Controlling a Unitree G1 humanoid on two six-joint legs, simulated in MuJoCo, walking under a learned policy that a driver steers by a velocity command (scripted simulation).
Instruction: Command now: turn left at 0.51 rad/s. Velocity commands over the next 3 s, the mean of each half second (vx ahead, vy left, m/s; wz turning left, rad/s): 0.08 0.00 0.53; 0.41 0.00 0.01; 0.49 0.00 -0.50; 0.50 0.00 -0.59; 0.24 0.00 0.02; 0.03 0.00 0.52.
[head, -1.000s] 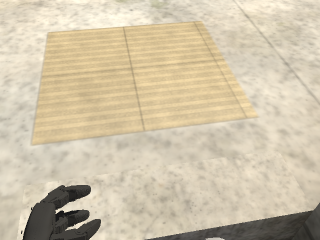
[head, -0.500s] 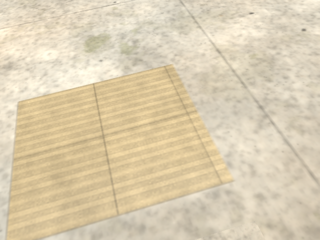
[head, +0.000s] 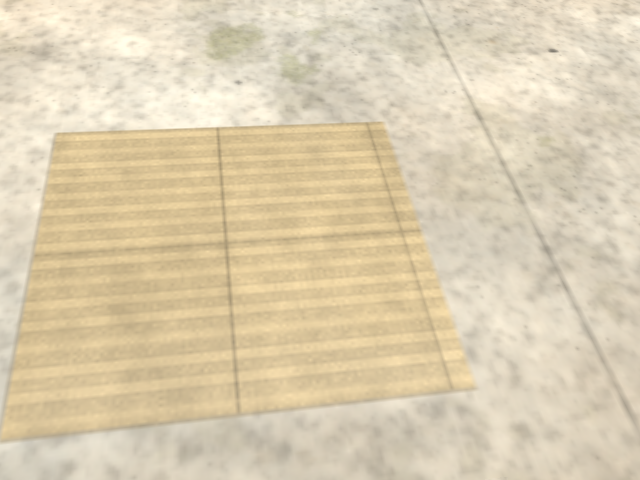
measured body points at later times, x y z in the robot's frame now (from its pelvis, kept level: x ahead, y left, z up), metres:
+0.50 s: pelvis -0.03 +0.00 +0.01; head -0.02 -0.03 +0.46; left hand -0.06 +0.28 -0.09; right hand +0.19 -0.17 -0.11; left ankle -0.10 +0.15 -0.57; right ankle -0.01 -0.11 -0.73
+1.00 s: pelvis +0.05 +0.16 +0.00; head +0.06 +0.21 +0.45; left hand +0.19 +0.36 -0.12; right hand +0.00 -0.11 -0.11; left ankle -0.06 +0.24 -0.73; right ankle +0.13 +0.03 -0.35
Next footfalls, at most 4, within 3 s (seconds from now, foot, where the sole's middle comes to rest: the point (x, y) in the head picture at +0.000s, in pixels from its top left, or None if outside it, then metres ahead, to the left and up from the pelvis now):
0.24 right None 0.03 -0.11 -0.77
0.76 left None -0.02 0.25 -0.77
1.20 right None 0.31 0.16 -0.56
1.72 left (88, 388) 0.60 0.36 -0.56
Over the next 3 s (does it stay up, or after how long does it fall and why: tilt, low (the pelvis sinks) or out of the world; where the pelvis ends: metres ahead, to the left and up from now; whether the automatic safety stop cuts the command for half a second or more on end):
stays up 0.76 0.17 0.21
